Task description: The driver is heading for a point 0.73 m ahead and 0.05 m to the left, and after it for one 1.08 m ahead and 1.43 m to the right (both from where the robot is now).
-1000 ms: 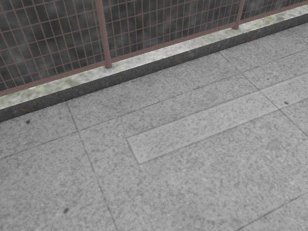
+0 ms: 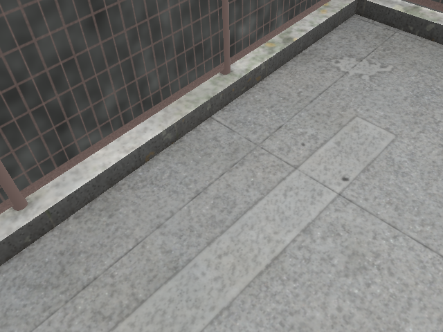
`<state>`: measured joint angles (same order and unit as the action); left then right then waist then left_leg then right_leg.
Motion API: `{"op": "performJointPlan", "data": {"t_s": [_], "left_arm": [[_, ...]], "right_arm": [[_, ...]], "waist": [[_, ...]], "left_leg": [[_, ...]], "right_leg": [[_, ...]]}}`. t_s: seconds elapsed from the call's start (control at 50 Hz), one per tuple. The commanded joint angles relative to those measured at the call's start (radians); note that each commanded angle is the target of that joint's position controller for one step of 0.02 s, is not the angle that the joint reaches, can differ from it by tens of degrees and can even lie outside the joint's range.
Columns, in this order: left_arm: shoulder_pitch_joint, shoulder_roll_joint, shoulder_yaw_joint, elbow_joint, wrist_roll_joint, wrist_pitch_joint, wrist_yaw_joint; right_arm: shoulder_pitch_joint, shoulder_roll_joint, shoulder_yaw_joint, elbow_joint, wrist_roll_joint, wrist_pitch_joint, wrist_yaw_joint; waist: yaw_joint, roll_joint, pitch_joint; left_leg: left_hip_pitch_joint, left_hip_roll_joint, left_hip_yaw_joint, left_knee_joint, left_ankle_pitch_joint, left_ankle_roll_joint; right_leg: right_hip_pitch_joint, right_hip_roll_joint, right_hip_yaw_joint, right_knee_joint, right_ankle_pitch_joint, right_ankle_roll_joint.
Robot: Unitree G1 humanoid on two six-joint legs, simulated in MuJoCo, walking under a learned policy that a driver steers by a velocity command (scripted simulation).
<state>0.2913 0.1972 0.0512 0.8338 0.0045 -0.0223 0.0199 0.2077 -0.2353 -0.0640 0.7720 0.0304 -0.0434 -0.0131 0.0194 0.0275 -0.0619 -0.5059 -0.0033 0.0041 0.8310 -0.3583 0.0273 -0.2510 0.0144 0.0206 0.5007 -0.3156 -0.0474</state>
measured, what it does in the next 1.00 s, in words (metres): walks ahead: left foot, then right foot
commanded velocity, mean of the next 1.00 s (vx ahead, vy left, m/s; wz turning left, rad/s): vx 0.45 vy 0.00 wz -0.02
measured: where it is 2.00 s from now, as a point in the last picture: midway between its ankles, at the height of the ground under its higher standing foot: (234, 298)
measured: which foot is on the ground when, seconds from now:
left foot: up 0.00-0.26, down 0.28-0.84, up 0.86-1.00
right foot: down 0.00-0.28, up 0.30-0.80, down 0.82-1.00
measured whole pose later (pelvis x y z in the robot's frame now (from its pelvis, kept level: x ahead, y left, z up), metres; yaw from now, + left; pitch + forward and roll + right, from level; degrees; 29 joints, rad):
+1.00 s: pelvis +0.46 +0.02 +0.00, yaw +1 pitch +2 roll -1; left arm 0.22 0.25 0.06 0.84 0.01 -0.09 -0.03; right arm 0.23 -0.28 -0.05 0.84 0.02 -0.08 0.00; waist 0.02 0.04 0.04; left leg -0.54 0.09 -0.02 1.14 -0.33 0.02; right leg -0.28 0.06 -0.05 0.38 -0.13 -0.07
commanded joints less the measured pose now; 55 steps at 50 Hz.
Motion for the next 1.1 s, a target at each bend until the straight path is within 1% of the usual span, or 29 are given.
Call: {"op": "performJointPlan", "data": {"t_s": [0.02,0.06,0.12,0.2,0.26,0.28,0.3,0.32,0.34,0.36,0.38,0.4,0.44,0.48,0.6,0.72,0.78,0.8,0.82,0.84,0.86,0.88,0.9,0.92,0.94,0.96,1.0,1.06,1.1], "left_arm": [[0.043,0.138,0.037,-0.028,-0.020,-0.055,0.005],[0.053,0.125,0.034,-0.012,-0.022,-0.050,0.004],[0.088,0.135,0.040,0.005,-0.024,-0.047,0.007],[0.098,0.205,0.062,0.016,-0.038,-0.061,-0.002],[0.075,0.204,0.061,0.024,-0.038,-0.065,-0.010],[0.073,0.171,0.050,0.025,-0.032,-0.067,-0.012],[0.097,0.099,0.027,-0.008,-0.022,-0.078,-0.014],[0.129,0.068,0.013,-0.016,-0.028,-0.099,-0.013],[0.079,0.170,0.042,-0.015,-0.051,-0.106,-0.014],[0.005,0.179,0.042,-0.030,-0.045,-0.106,-0.016],[-0.019,0.166,0.042,-0.029,-0.028,-0.098,-0.013],[-0.022,0.153,0.045,-0.032,-0.015,-0.088,-0.010],[-0.005,0.120,0.040,-0.033,-0.018,-0.069,-0.011],[-0.025,0.109,0.038,-0.041,-0.015,-0.058,-0.010],[-0.248,0.090,0.024,-0.096,0.000,-0.065,-0.029],[-0.413,0.106,0.011,-0.160,-0.019,-0.081,-0.067],[-0.326,0.152,0.027,-0.145,-0.022,-0.088,-0.072],[-0.206,0.187,0.045,-0.111,-0.019,-0.088,-0.067],[-0.017,0.242,0.067,-0.060,-0.006,-0.088,-0.057],[0.135,0.346,0.090,-0.042,0.011,-0.090,-0.049],[0.158,0.296,0.074,-0.029,-0.002,-0.086,-0.048],[0.091,0.238,0.058,-0.039,-0.011,-0.080,-0.042],[0.010,0.203,0.046,-0.056,-0.012,-0.076,-0.037],[-0.056,0.179,0.035,-0.061,-0.006,-0.075,-0.040],[-0.093,0.150,0.024,-0.065,0.001,-0.079,-0.044],[-0.116,0.144,0.020,-0.062,0.008,-0.083,-0.047],[-0.120,0.167,0.025,-0.044,0.003,-0.095,-0.049],[-0.116,0.185,0.028,-0.019,0.005,-0.087,-0.033],[-0.131,0.207,0.032,-0.020,0.010,-0.082,-0.025]], "right_arm": [[-0.133,-0.103,-0.033,-0.109,-0.019,-0.047,0.002],[-0.149,-0.059,-0.023,-0.107,-0.027,-0.056,0.017],[-0.205,-0.024,-0.006,-0.119,-0.010,-0.057,0.034],[-0.230,-0.074,-0.013,-0.142,-0.001,-0.051,0.042],[-0.100,-0.124,-0.036,-0.104,-0.004,-0.053,0.033],[0.031,-0.164,-0.057,-0.070,-0.006,-0.055,0.024],[0.191,-0.271,-0.081,-0.051,-0.027,-0.058,0.017],[0.284,-0.285,-0.079,-0.023,-0.026,-0.057,0.034],[0.217,-0.213,-0.054,-0.029,-0.022,-0.062,0.040],[0.141,-0.176,-0.041,-0.042,-0.019,-0.060,0.042],[0.072,-0.144,-0.030,-0.053,-0.022,-0.061,0.045],[0.033,-0.128,-0.024,-0.057,-0.026,-0.062,0.043],[0.027,-0.115,-0.021,-0.042,-0.027,-0.066,0.037],[0.055,-0.129,-0.025,-0.022,-0.025,-0.071,0.030],[0.129,-0.166,-0.029,0.024,-0.021,-0.058,0.018],[0.214,-0.183,-0.035,0.076,-0.011,-0.039,0.007],[0.200,-0.204,-0.042,0.086,-0.003,-0.026,-0.002],[0.180,-0.204,-0.040,0.082,-0.005,-0.020,-0.003],[0.165,-0.172,-0.024,0.066,-0.013,-0.023,-0.006],[0.259,-0.068,0.012,0.043,-0.034,-0.039,0.001],[0.286,-0.058,0.024,0.057,-0.017,-0.065,0.011],[0.183,-0.160,-0.003,0.037,0.009,-0.084,0.018],[0.096,-0.174,-0.002,0.016,0.016,-0.089,0.018],[0.060,-0.163,-0.004,0.013,0.001,-0.084,0.013],[0.060,-0.162,-0.012,0.016,-0.013,-0.071,0.008],[0.081,-0.141,-0.011,0.022,-0.016,-0.055,0.007],[0.109,-0.110,-0.008,0.024,-0.026,-0.031,0.002],[0.047,-0.079,-0.001,0.002,-0.037,-0.022,-0.003],[-0.022,-0.076,0.009,-0.015,-0.063,-0.023,0.004]], "waist": [[0.031,-0.159,0.096],[0.024,-0.120,0.077],[0.048,-0.150,0.084],[0.045,-0.164,0.098],[-0.035,-0.142,0.070],[-0.094,-0.102,-0.002],[-0.133,0.127,-0.144],[-0.142,0.333,-0.260],[-0.123,0.207,-0.144],[-0.099,0.125,-0.041],[-0.070,0.057,0.008],[-0.041,0.057,0.040],[-0.010,0.079,0.033],[0.000,0.052,0.048],[-0.059,0.029,0.108],[-0.095,0.042,0.150],[-0.034,0.089,0.075],[0.034,0.085,-0.003],[0.112,0.053,-0.134],[0.108,-0.157,-0.307],[0.098,-0.286,-0.408],[0.110,-0.202,-0.251],[0.089,-0.134,-0.137],[0.047,-0.060,-0.053],[0.009,-0.069,-0.010],[-0.022,-0.088,0.017],[-0.058,-0.086,0.029],[-0.060,-0.089,0.029],[-0.041,-0.105,0.033]], "left_leg": [[-0.418,0.074,-0.065,0.135,0.065,0.008],[-0.313,0.068,-0.023,0.068,0.174,-0.004],[-0.172,0.044,0.015,-0.107,0.258,-0.006],[-0.010,0.037,0.013,-0.234,0.227,0.015],[0.209,0.001,0.049,-0.299,0.202,0.054],[0.394,0.022,0.018,-0.299,0.215,0.082],[0.727,0.257,-0.310,-0.352,0.168,0.194],[0.853,0.404,-0.738,-0.562,-0.032,0.300],[0.779,0.391,-0.700,-0.580,-0.117,0.264],[0.648,0.358,-0.557,-0.574,-0.042,0.230],[0.534,0.306,-0.433,-0.586,0.077,0.206],[0.451,0.264,-0.351,-0.615,0.163,0.189],[0.388,0.230,-0.273,-0.657,0.260,0.186],[0.386,0.227,-0.224,-0.679,0.353,0.195],[0.365,0.194,-0.098,-0.712,0.414,0.173],[0.535,0.253,-0.105,-0.649,0.431,0.159],[0.612,0.254,-0.089,-0.506,0.749,0.131],[0.589,0.217,-0.055,-0.360,0.905,0.111],[0.432,0.176,-0.026,-0.122,0.813,0.076],[0.015,0.038,0.020,0.283,0.363,0.011],[-0.190,-0.053,-0.097,0.492,-0.212,-0.005],[-0.297,0.021,-0.129,0.555,-0.165,0.009],[-0.293,0.075,-0.093,0.513,-0.071,0.018],[-0.241,0.117,-0.072,0.436,-0.005,0.011],[-0.172,0.146,-0.076,0.371,0.031,0.006],[-0.110,0.151,-0.073,0.345,0.044,-0.003],[-0.056,0.141,-0.057,0.286,0.070,-0.030],[-0.040,0.120,-0.034,0.094,0.232,-0.053],[0.041,0.093,-0.018,-0.077,0.364,-0.056]], "right_leg": [[0.276,-0.295,0.384,-0.327,-0.065,-0.193],[0.234,-0.240,0.257,-0.330,0.116,-0.162],[0.173,-0.199,0.150,-0.326,0.178,-0.137],[0.115,-0.246,0.166,-0.301,0.108,-0.137],[0.072,-0.227,0.141,-0.168,0.236,-0.104],[0.013,-0.174,0.076,0.020,0.348,-0.073],[-0.271,-0.059,-0.035,0.421,0.223,0.004],[-0.477,0.030,0.039,0.670,-0.246,0.025],[-0.587,-0.032,0.093,0.785,-0.209,0.006],[-0.604,-0.079,0.071,0.786,-0.113,-0.015],[-0.561,-0.119,0.058,0.734,-0.022,-0.023],[-0.516,-0.147,0.057,0.669,0.035,-0.020],[-0.449,-0.159,0.050,0.620,0.096,-0.009],[-0.486,-0.158,0.044,0.560,0.159,0.007],[-0.450,-0.113,-0.001,0.204,0.436,0.033],[-0.445,-0.074,-0.015,0.023,0.365,0.002],[-0.287,-0.022,-0.055,-0.019,0.247,-0.043],[-0.108,0.011,-0.085,-0.044,0.261,-0.071],[0.199,-0.056,-0.014,0.007,0.308,-0.121],[0.642,-0.326,0.390,0.028,0.264,-0.265],[0.750,-0.434,0.742,-0.148,0.145,-0.350],[0.637,-0.385,0.609,-0.179,0.078,-0.288],[0.473,-0.343,0.454,-0.201,0.123,-0.246],[0.305,-0.303,0.361,-0.240,0.203,-0.223],[0.190,-0.268,0.296,-0.276,0.256,-0.205],[0.110,-0.253,0.255,-0.304,0.347,-0.202],[0.026,-0.238,0.158,-0.317,0.622,-0.216],[0.003,-0.189,0.025,-0.295,0.819,-0.195],[-0.032,-0.139,-0.016,-0.275,0.849,-0.167]]}}
Velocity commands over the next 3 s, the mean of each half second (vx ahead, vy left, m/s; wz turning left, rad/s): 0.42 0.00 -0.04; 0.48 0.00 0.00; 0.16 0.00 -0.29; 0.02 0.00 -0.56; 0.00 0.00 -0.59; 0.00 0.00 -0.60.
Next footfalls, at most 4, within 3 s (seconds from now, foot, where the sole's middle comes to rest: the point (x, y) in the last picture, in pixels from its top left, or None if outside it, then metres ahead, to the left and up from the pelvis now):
0.28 left None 0.22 0.17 -0.77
0.82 right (264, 327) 0.55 -0.06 -0.77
1.28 left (195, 271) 0.73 0.16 -0.77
1.66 right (275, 304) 0.62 -0.09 -0.77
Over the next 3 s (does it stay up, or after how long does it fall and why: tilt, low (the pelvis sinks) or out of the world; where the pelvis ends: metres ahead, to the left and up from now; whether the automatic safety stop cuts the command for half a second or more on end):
stays up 0.57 -0.01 0.00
